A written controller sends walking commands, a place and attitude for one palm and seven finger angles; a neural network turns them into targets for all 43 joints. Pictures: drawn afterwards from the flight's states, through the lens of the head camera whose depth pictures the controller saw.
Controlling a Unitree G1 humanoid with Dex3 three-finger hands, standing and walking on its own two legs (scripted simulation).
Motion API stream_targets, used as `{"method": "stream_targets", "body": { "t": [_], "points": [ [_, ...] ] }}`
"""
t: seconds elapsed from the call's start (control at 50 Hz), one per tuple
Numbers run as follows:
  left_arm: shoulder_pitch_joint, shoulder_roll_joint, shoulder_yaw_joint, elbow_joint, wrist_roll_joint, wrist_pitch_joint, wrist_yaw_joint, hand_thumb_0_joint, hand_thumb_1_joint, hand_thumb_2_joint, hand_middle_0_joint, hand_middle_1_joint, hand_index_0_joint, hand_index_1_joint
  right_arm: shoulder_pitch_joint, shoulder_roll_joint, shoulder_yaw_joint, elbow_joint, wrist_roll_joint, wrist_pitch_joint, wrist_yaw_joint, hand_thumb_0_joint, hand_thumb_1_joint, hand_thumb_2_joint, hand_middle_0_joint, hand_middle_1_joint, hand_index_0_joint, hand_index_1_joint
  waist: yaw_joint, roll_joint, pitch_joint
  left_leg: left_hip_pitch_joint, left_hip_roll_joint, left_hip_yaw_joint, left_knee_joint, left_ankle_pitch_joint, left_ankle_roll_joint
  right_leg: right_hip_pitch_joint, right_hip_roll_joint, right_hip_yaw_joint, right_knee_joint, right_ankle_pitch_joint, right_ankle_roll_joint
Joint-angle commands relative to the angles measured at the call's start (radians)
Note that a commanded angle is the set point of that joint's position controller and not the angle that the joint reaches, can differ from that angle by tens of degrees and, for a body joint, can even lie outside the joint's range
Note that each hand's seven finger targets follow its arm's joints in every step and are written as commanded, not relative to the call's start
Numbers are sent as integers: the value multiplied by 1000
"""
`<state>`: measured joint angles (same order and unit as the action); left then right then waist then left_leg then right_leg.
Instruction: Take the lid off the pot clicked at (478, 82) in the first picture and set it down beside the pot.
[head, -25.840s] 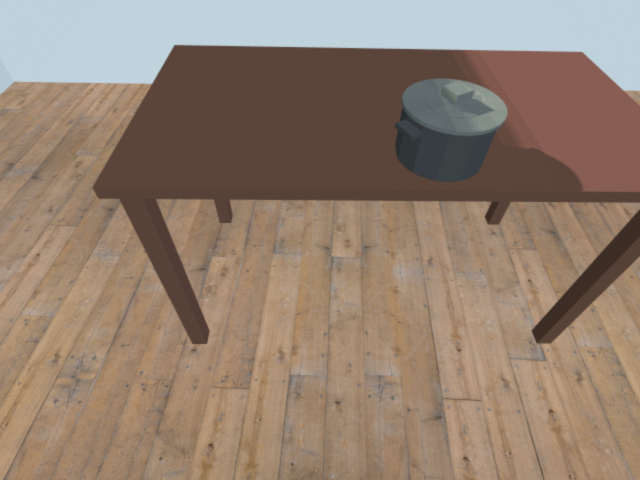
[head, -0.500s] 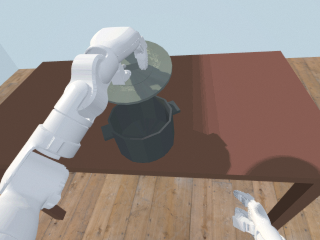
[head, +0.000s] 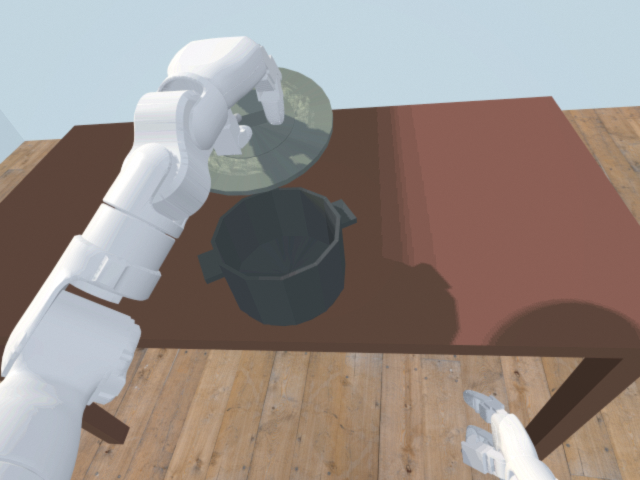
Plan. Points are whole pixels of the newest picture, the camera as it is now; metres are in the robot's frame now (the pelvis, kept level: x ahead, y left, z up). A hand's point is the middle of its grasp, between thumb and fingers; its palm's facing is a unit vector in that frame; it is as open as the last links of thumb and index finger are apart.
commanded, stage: move the lid sideways beside the pot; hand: left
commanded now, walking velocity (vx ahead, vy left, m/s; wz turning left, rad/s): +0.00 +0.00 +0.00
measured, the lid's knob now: (244, 108) +0.46 +0.10 +0.26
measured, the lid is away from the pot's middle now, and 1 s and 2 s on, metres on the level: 0.03 0.14 0.24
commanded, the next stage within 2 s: lower the lid onto the table in 1.90 s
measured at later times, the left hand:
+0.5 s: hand (173, 132) +0.42 +0.17 +0.26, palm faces -0.02 -0.01 -1.00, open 6.2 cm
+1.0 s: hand (128, 141) +0.41 +0.22 +0.26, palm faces -0.09 +0.01 -1.00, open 6.2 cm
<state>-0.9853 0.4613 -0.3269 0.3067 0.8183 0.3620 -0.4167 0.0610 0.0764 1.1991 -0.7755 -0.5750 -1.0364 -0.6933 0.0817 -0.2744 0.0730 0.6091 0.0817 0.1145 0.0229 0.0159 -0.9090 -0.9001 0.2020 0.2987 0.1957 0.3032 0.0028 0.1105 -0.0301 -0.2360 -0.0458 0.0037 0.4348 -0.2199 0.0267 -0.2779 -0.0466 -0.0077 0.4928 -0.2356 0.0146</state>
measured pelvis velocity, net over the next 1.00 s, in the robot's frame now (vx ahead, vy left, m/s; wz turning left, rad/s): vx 0.00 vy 0.01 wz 0.02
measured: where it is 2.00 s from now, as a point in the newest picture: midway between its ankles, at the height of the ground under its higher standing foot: outside the picture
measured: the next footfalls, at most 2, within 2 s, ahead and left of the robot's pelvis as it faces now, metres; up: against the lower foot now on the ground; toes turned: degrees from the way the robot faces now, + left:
none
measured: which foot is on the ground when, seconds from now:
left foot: down 0.00-1.00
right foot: down 0.00-1.00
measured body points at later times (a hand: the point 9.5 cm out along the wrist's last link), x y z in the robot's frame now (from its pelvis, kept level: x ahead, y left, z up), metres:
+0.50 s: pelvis +0.00 +0.00 +0.00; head +0.01 -0.05 +0.45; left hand +0.41 +0.17 +0.32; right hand +0.21 -0.22 -0.10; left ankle +0.00 +0.11 -0.74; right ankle +0.01 -0.13 -0.74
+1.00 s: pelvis +0.00 +0.01 +0.00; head +0.02 -0.03 +0.45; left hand +0.41 +0.22 +0.31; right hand +0.18 -0.23 -0.11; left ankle +0.00 +0.11 -0.74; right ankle +0.01 -0.13 -0.74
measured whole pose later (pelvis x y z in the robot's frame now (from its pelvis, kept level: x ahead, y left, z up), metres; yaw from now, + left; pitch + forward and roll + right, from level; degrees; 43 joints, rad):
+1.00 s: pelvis +0.00 +0.01 +0.00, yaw +1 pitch +1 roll +0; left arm -0.91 0.68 -0.19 0.34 0.86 0.29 -0.56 0.06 0.08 1.19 -0.77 -0.58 -1.04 -0.70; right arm 0.15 -0.31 0.05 0.58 0.10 0.11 -0.01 0.02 -0.91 -0.90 0.20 0.30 0.20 0.30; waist 0.00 0.09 0.00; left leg -0.26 -0.05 -0.02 0.45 -0.22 0.03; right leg -0.27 -0.05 -0.03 0.46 -0.22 0.02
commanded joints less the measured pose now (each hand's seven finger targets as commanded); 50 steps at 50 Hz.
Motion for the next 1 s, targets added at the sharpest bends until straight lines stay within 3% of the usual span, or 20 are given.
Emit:
{"method": "stream_targets", "body": {
  "t": [0.0, 0.06, 0.1, 0.16, 0.18, 0.24, 0.34, 0.36, 0.4, 0.46, 0.52, 0.54, 0.56, 0.74, 0.76, 0.84, 0.86, 0.92, 0.96, 0.98],
  "points": [
    [-505, 270, 208, -156, 53, 16, 55, 0, 415, 1304, -973, -692, -1163, -769, -167, -87, -36, -187, 9, -44, -8, 0, -900, -900, 200, 300, 200, 300, 24, -195, -375, 61, 26, -4, -41, 228, 24, 203, 13, -21, -32, 291, -50],
    [-489, 303, 226, -257, 53, 4, 50, 0, 415, 1304, -973, -692, -1163, -769, -178, -80, -39, -215, 10, -46, -4, 0, -900, -900, 200, 300, 200, 300, 31, -155, -460, 85, 18, -1, -31, 273, 29, 256, 11, -7, -16, 333, -49],
    [-518, 287, 204, -243, 54, 14, 40, 0, 415, 1304, -973, -692, -1163, -769, -171, -82, -39, -206, 14, -45, -7, 0, -900, -900, 200, 300, 200, 300, 17, -149, -416, 86, 20, -5, -27, 259, 28, 217, 14, -16, -24, 323, -49],
    [-541, 352, 246, -275, 54, 3, 38, 0, 415, 1304, -973, -692, -1163, -769, -154, -86, -39, -204, 14, -55, -12, 0, -900, -900, 200, 300, 200, 300, 17, -127, -444, 102, 17, -5, -24, 264, 30, 225, 18, -10, -26, 320, -48],
    [-530, 369, 257, -224, 63, 12, 34, 0, 415, 1304, -973, -692, -1163, -769, -161, -91, -39, -198, 14, -56, -18, 0, -900, -900, 200, 300, 200, 300, 16, -140, -400, 81, 17, -7, -20, 246, 29, 208, 16, -12, -30, 317, -51],
    [-513, 332, 229, -238, 30, 2, 23, 0, 415, 1304, -973, -692, -1163, -769, -153, -100, -44, -198, 20, -61, -20, 0, -900, -900, 200, 300, 200, 300, -1, -119, -391, 106, 15, -14, -10, 250, 30, 180, 14, -19, -35, 312, -51],
    [-461, 375, 258, -205, 37, 1, 2, 0, 415, 1304, -973, -692, -1163, -769, -150, -109, -43, -194, 18, -61, -23, 0, -900, -900, 200, 300, 200, 300, 5, -115, -395, 98, 11, -19, -6, 245, 30, 186, 12, -15, -36, 312, -53],
    [-526, 368, 238, -255, 56, -3, -4, 0, 415, 1304, -973, -692, -1163, -769, -143, -92, -35, -197, 17, -63, -24, 0, -900, -900, 200, 300, 200, 300, 8, -108, -433, 111, 9, -13, -21, 254, 28, 205, 17, -13, -34, 313, -47],
    [-500, 333, 211, -175, 57, 8, -16, 0, 415, 1304, -973, -692, -1163, -769, -147, -94, -35, -189, 21, -58, -27, 0, -900, -900, 200, 300, 200, 300, -1, -129, -360, 93, 13, -17, -20, 227, 28, 157, 18, -27, -43, 283, -48],
    [-514, 385, 242, -190, 63, -7, -24, 0, 415, 1304, -973, -692, -1163, -769, -129, -101, -35, -190, 20, -61, -31, 0, -900, -900, 200, 300, 200, 300, 2, -126, -400, 105, 11, -20, -25, 225, 30, 172, 23, -24, -42, 270, -47],
    [-569, 367, 216, -208, 68, -13, -36, 0, 415, 1304, -973, -692, -1163, -769, -139, -98, -34, -191, 19, -64, -35, 0, -900, -900, 200, 300, 200, 300, -5, -89, -384, 122, 9, -29, -24, 225, 29, 147, 21, -31, -45, 262, -53],
    [-539, 404, 254, -218, 46, -28, -32, 0, 415, 1304, -973, -692, -1163, -769, -135, -110, -44, -194, 17, -71, -35, 0, -900, -900, 200, 300, 200, 300, -8, -93, -408, 135, 9, -34, -5, 232, 34, 155, 16, -23, -41, 270, -55],
    [-560, 417, 258, -200, 68, -28, -35, 0, 415, 1304, -973, -692, -1163, -769, -120, -98, -36, -191, 15, -72, -37, 0, -900, -900, 200, 300, 200, 300, 0, -93, -430, 126, 7, -28, -22, 237, 32, 177, 25, -23, -39, 266, -50],
    [-439, 508, 342, -108, 63, -48, -65, 0, 415, 1304, -973, -692, -1163, -769, -92, -130, -52, -194, 12, -62, -37, 0, -900, -900, 200, 300, 200, 300, 9, -138, -375, 79, 10, -25, -12, 239, 36, 190, 11, -18, -50, 307, -52],
    [-461, 505, 335, -142, 80, -52, -70, 0, 415, 1304, -973, -692, -1163, -769, -88, -117, -48, -202, 13, -59, -36, 0, -900, -900, 200, 300, 200, 300, 16, -131, -420, 86, 9, -21, -21, 275, 36, 218, 18, -18, -40, 328, -49],
    [-436, 454, 290, -157, 51, -64, -82, 0, 415, 1304, -973, -692, -1163, -769, -95, -127, -57, -214, 22, -56, -32, 0, -900, -900, 200, 300, 200, 300, -8, -87, -370, 116, 13, -31, -3, 273, 37, 152, 17, -29, -50, 300, -54],
    [-485, 486, 310, -194, 67, -69, -81, 0, 415, 1304, -973, -692, -1163, -769, -80, -115, -53, -211, 20, -57, -33, 0, -900, -900, 200, 300, 200, 300, 2, -73, -405, 126, 13, -30, -19, 276, 35, 171, 25, -28, -50, 284, -50],
    [-525, 479, 293, -175, 70, -75, -84, 0, 415, 1304, -973, -692, -1163, -769, -81, -116, -53, -203, 23, -56, -44, 0, -900, -900, 200, 300, 200, 300, -12, -54, -362, 136, 9, -35, -20, 252, 38, 131, 30, -36, -64, 254, -54],
    [-565, 535, 328, -193, 69, -90, -75, 0, 415, 1304, -973, -692, -1163, -769, -48, -119, -55, -197, 21, -66, -48, 0, -900, -900, 200, 300, 200, 300, -13, -46, -406, 148, 9, -41, -27, 246, 38, 153, 36, -32, -66, 243, -52],
    [-550, 563, 356, -125, 80, -89, -75, 0, 415, 1304, -973, -692, -1163, -769, -54, -127, -58, -184, 18, -65, -52, 0, -900, -900, 200, 300, 200, 300, -11, -69, -370, 127, 9, -45, -22, 230, 39, 142, 35, -37, -69, 240, -57]
  ]
}}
